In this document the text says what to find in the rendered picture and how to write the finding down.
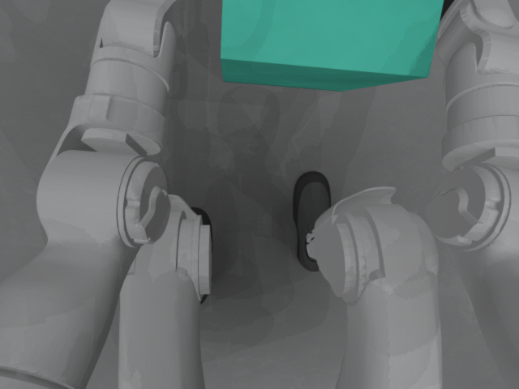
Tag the robot left upper arm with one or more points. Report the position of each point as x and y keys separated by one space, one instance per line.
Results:
x=97 y=209

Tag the robot right upper arm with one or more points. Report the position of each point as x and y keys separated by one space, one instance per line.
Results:
x=475 y=213

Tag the carton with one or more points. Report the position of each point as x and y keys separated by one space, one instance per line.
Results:
x=335 y=45

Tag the right robot thigh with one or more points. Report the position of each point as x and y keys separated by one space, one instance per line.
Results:
x=374 y=256

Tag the right robot forearm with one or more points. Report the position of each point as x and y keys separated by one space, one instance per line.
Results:
x=478 y=43

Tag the left robot forearm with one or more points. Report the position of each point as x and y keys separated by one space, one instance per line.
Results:
x=122 y=109

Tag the robot right foot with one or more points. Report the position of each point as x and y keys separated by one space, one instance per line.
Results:
x=312 y=198

